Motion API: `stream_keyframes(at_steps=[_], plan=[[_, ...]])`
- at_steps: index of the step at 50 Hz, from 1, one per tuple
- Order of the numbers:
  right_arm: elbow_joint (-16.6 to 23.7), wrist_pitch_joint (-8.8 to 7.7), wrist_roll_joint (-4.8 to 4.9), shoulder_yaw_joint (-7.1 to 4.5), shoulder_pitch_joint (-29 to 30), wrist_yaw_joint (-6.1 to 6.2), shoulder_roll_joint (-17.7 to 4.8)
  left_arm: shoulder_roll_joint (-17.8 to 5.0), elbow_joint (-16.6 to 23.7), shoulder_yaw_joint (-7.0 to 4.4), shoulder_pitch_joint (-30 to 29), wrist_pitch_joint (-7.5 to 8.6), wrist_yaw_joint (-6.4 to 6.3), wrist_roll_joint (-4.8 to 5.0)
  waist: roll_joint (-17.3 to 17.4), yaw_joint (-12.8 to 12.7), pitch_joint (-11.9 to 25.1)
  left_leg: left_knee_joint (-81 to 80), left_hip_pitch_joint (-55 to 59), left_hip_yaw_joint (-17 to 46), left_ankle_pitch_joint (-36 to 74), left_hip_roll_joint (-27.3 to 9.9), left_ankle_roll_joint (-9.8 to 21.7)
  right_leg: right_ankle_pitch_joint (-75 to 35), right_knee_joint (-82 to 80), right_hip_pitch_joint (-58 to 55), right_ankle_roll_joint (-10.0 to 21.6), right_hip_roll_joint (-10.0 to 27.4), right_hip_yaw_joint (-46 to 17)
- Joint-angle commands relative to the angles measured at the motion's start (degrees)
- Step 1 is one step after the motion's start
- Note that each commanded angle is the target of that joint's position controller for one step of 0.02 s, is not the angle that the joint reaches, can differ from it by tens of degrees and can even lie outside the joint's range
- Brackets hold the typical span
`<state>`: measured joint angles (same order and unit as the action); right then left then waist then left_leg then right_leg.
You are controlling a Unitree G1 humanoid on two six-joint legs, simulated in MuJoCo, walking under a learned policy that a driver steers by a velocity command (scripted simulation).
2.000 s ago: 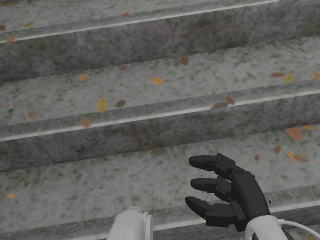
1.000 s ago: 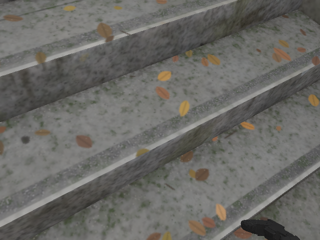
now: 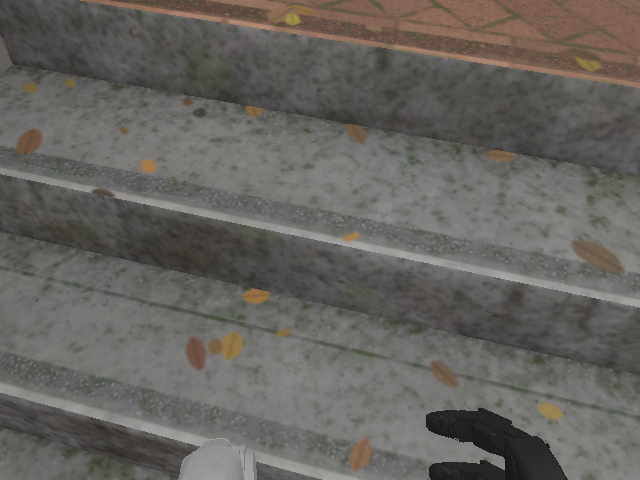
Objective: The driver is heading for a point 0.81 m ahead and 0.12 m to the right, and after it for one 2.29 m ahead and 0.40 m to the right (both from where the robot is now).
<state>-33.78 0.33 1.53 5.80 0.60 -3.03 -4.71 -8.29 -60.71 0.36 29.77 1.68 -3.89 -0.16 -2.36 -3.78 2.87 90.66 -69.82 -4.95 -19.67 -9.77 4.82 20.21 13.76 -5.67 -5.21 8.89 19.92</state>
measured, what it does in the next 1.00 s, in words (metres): climbs, turning right: left foot 0.17 m higher, then right foot 0.17 m higher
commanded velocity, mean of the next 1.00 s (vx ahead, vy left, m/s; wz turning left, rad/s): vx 0.14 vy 0.00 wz -0.15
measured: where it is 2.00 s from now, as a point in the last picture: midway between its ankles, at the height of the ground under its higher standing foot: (430, 206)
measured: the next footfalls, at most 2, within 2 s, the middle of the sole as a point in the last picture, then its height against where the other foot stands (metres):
left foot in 0.04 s outside the picture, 0.17 m higher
right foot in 0.60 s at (364, 435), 0.17 m higher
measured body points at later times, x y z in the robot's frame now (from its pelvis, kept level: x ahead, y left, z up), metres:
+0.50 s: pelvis +0.24 +0.07 +0.18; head +0.26 +0.10 +0.63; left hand +0.43 +0.21 +0.07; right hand +0.24 -0.14 +0.04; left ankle +0.18 +0.13 -0.56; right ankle +0.39 -0.05 -0.30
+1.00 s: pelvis +0.39 +0.05 +0.32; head +0.41 +0.02 +0.77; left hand +0.57 +0.23 +0.22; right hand +0.53 -0.18 +0.22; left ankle +0.50 +0.23 -0.24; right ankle +0.42 -0.01 -0.39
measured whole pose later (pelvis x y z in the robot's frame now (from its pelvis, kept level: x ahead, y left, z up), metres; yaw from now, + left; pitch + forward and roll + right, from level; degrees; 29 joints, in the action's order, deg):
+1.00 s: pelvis +0.39 +0.05 +0.32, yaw -16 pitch +2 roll +3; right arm -34.1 0.4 -0.4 2.7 -7.4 3.5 -7.8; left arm -8.0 -35.4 1.9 14.2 -3.6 -4.0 -0.6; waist 1.9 -1.4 -0.4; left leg 88.0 -50.6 7.1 -11.0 -0.2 -6.1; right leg 17.9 43.9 26.6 5.6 -8.7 -7.5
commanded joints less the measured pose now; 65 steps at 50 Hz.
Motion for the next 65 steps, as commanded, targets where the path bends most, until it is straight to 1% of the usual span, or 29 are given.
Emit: stream_keyframes(at_steps=[1, 2, 3, 4, 5, 6, 7, 8, 13, 19, 22, 25, 28, 30, 31, 32, 33, 34, 36, 37, 43, 49, 53, 57, 61, 62, 63, 64, 65], plan=[[3.3, -2.76, -0.14, -4.38, -6.3, -0.34, -6.8, -17.7, 2.9, -2.7, 0.8, 1.58, 0.74, 0.77, -9.5, 12.2, 6.9, -18.3, 44.7, -11.7, -4.0, 14.4, 6.6, -105.3, 8.1, 11.1, 14.4, 10.4, -4.6], [0.5, -2.42, -0.36, -7.63, -17.3, -0.49, -14.2, -22.1, 5.7, -3.79, -3.4, 1.92, 1.02, 1.03, -13.8, 18.4, 15.0, -32.4, 55.4, 0.3, -1.5, 15.9, 8.8, -102.0, 22.7, 8.3, 11.7, 7.8, -7.1], [-1.2, -1.3, -1.23, -10.66, -21.0, 0.26, -24.0, -13.5, 11.3, -2.25, -3.8, 3.02, 2.27, -0.28, 9.7, 14.4, 21.3, -47.8, 73.7, 35.1, -4.8, 2.0, 17.5, -66.0, 46.7, 33.3, 5.3, -1.8, -10.5], [-1.8, 0.26, -3.53, -11.14, -21.1, 2.38, -26.4, -10.3, 10.8, -1.99, -6.8, 5.61, 4.58, -0.97, 18.7, 12.0, 29.6, -71.2, 75.0, 60.8, -1.8, -6.5, 19.3, -12.2, 72.1, 37.8, 3.3, -12.1, -22.3], [-3.7, -0.24, -5.22, -9.76, -21.5, 2.32, -23.0, -7.9, 10.1, -2.86, -5.9, 6.3, 6.02, 1.05, 12.4, 9.4, 28.8, -72.5, 72.0, 56.0, -0.7, -8.0, 13.6, -10.6, 87.3, 40.2, 4.3, -10.7, -31.3], [-6.5, -0.72, -3.3, -8.76, -21.7, 1.49, -17.8, -5.2, 12.7, -2.18, -10.6, 5.49, 5.91, 1.66, 8.9, 8.3, 20.6, -69.8, 65.1, 48.8, -7.1, -5.7, 9.6, -11.9, 93.1, 45.9, 6.2, -9.3, -29.2], [-8.9, -1.78, -2.21, -7.33, -19.1, 0.54, -12.2, -4.0, 18.0, -1.54, -19.3, 5.48, 4.95, 0.03, 6.3, 7.0, 7.6, -66.4, 53.6, 41.8, -5.6, -3.2, 7.6, -11.4, 102.3, 54.3, 8.0, -8.9, -26.5], [-11.0, -2.71, -2.68, -6.15, -15.9, 0.11, -8.2, -2.4, 19.5, -0.96, -20.3, 5.19, 4.42, -0.09, 4.5, 3.8, 3.3, -63.7, 47.7, 32.2, 2.5, -2.7, 5.3, -11.9, 105.2, 57.1, 10.7, -7.2, -27.4], [-14.7, -3.25, -4.36, -4.39, -14.1, 0.07, -2.0, 1.7, 17.5, 1.91, -12.6, 3.36, 4.48, 2.13, 3.3, -1.8, -1.4, -63.7, 44.6, 9.6, 22.7, -0.5, -1.2, -16.8, 99.4, 67.0, 11.3, -11.3, -33.3], [-18.5, -1.39, -4.63, -4.18, -17.2, 2.24, -5.2, 3.2, 22.6, 3.28, -24.1, 0.96, 2.69, 0.19, 7.2, 0.4, -3.3, -68.1, 48.1, 1.7, 26.3, 0.1, -5.7, -22.4, 104.7, 82.0, 7.4, -12.2, -26.3], [-19.7, -0.57, -5.04, -4.39, -22.8, 5.85, -6.3, 4.5, 27.0, 4.55, -34.3, 1.05, 2.01, 0.4, 11.7, 4.8, -1.1, -71.9, 55.5, 3.5, 37.8, -2.9, -3.5, -19.4, 98.5, 85.6, 5.0, -10.2, -21.2], [-19.9, 0.63, -2.64, -7.03, -25.5, 8.62, -13.9, 3.5, 30.9, 5.21, -40.0, -0.72, 3.49, -0.24, 9.7, 5.9, 1.7, -79.4, 67.6, 3.8, 47.2, -6.1, -0.4, -2.9, 77.1, 77.3, 4.3, -4.1, -14.0], [-17.2, 1.25, -1.47, -7.52, -21.2, 7.96, -16.2, 3.2, 28.8, 4.19, -32.9, -1.02, 5.52, 0.37, 11.1, 2.7, 8.0, -70.1, 73.2, -3.5, 94.2, -6.4, 1.4, 9.3, 64.9, 56.6, 10.4, -10.7, -6.5], [-15.3, 0.58, -0.53, -7.95, -18.8, 7.35, -19.6, -2.0, 26.2, 1.93, -23.1, -1.57, 5.43, -0.57, 15.8, -1.1, 12.0, -61.0, 77.7, -2.4, 112.5, -8.1, 3.3, 9.5, 51.5, 45.2, 14.2, -14.5, -10.4], [-14.6, 0.05, -1.52, -7.99, -19.4, 6.76, -19.6, -6.0, 25.0, 0.25, -18.3, -1.88, 6.06, -0.84, 11.0, -3.6, 13.2, -51.8, 70.5, -0.9, 101.5, -5.6, 3.0, 5.7, 43.5, 33.7, 16.7, -13.5, -20.0], [-11.3, -0.43, -2.64, -7.85, -16.8, 5.88, -17.3, -9.8, 23.7, -1.61, -16.1, -3.0, 5.09, -1.24, -2.5, -3.7, 14.3, -37.7, 52.9, -0.3, 76.4, 3.7, 0.1, 10.2, 31.1, 23.7, 23.1, -6.7, -42.0], [-8.5, -1.41, -3.19, -6.99, -9.3, 4.37, -14.1, -13.6, 24.7, -2.73, -15.8, -3.78, 2.78, -3.44, -14.9, -4.5, 14.8, -9.3, 39.5, 4.9, 10.3, 17.7, -4.0, 9.7, 9.8, 19.5, 29.1, 2.5, -68.4], [-6.7, -2.73, -1.67, -6.56, -9.9, 2.23, -10.9, -11.6, 25.1, -1.5, -18.1, -2.66, 1.71, -5.44, -9.3, -0.4, 13.7, 8.1, 33.2, 17.5, 4.0, 16.0, -3.6, 6.6, 8.0, 22.9, 25.3, 3.6, -70.0], [-4.1, -2.36, -2.98, -5.58, -8.8, 1.23, -7.3, -3.7, 24.4, -0.22, -23.1, -1.51, 1.75, -1.01, 2.7, 5.2, -0.7, 12.1, 24.8, 14.5, 7.5, 13.4, -2.5, 7.3, 18.4, 36.8, 19.3, -2.3, -52.4], [-3.9, -2.42, -3.72, -5.31, -10.4, 1.77, -6.6, -2.2, 23.7, 0.04, -23.5, -1.0, 2.16, -0.06, 4.8, 6.7, -1.7, 12.7, 23.0, 13.5, 8.7, 11.6, -1.9, 7.6, 20.6, 38.7, 17.4, -4.7, -46.5], [0.5, -2.15, -3.06, -3.84, -12.7, 4.09, -5.3, -5.9, 25.1, -0.19, -19.9, -1.19, 2.59, 0.43, 0.6, 7.9, -0.5, 8.5, 17.2, 11.2, 14.0, 9.1, -4.5, -5.8, 19.2, 33.6, 15.1, -9.6, -38.2], [4.6, -0.25, -1.23, -5.17, -5.6, 7.67, -8.3, -9.9, 33.6, -1.71, -20.8, -4.82, -1.31, -0.55, -4.6, 3.0, 6.5, -2.7, 13.7, 10.8, 7.8, 9.7, -13.0, -17.7, 14.5, 16.5, 15.3, -3.4, -50.9], [3.6, -0.51, -1.32, -5.93, -9.2, 6.44, -8.2, -7.7, 34.9, -1.02, -21.4, -3.8, -0.46, -0.17, -3.8, 2.6, 5.7, 8.0, 15.9, 10.9, 6.8, 11.6, -12.6, -1.4, 13.1, 19.2, 19.9, -3.6, -53.8], [4.4, -2.5, -1.2, -5.49, -6.0, 4.93, -7.8, -6.9, 34.7, -2.05, -19.8, -3.4, 0.37, 0.32, -5.4, 2.6, 0.1, -22.8, 23.3, 6.7, 2.8, 9.9, -10.1, 6.9, 9.2, 19.9, 19.8, -5.7, -52.2], [1.0, -2.28, 0.08, -9.08, -15.9, 4.93, -13.5, -8.4, 34.0, -2.84, -21.7, -2.15, 1.92, -0.07, -11.9, 7.7, -0.2, -56.2, 51.4, 6.1, 1.7, 8.3, -4.5, -3.3, 10.4, 25.8, 19.3, -5.1, -51.9], [-0.7, -2.9, -0.48, -10.0, -18.8, 5.02, -14.3, -7.2, 33.4, -2.75, -22.2, -1.84, 2.54, 0.2, -9.3, 8.7, -0.6, -66.9, 57.6, 5.3, 8.9, 8.6, -3.3, -10.6, 17.7, 26.3, 17.4, -8.3, -47.7], [-3.3, -3.7, -1.82, -10.68, -24.3, 4.49, -15.5, -3.6, 33.6, -1.99, -22.7, -0.95, 3.77, 0.29, 1.2, 9.7, 1.3, -70.1, 69.7, 9.4, 14.5, 4.6, -2.2, -6.6, 37.0, 35.7, 13.4, -14.8, -38.4], [-4.0, -4.11, -3.76, -10.23, -30.0, 3.99, -16.7, 1.7, 34.1, -0.27, -21.9, 0.29, 4.18, 0.32, 14.5, 9.5, 4.8, -67.0, 81.8, 25.1, 30.2, -7.8, 2.2, 9.5, 57.8, 50.9, 9.2, -21.0, -33.7], [-1.4, -4.51, -4.63, -11.43, -26.7, 4.14, -20.0, -5.6, 32.7, -2.34, -14.4, 0.81, 4.67, 1.86, 19.7, 6.0, 6.9, -74.3, 78.0, 46.2, 8.5, -17.6, 12.0, 9.6, 70.3, 56.1, 5.0, -18.1, -32.2]])
Velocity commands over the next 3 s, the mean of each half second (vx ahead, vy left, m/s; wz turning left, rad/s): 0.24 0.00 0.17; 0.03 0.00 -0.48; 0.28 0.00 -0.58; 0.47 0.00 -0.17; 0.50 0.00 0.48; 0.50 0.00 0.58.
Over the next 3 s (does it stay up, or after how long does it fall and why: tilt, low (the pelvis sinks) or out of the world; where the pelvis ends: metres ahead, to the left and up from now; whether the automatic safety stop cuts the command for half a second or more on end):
stays up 1.32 -0.37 0.69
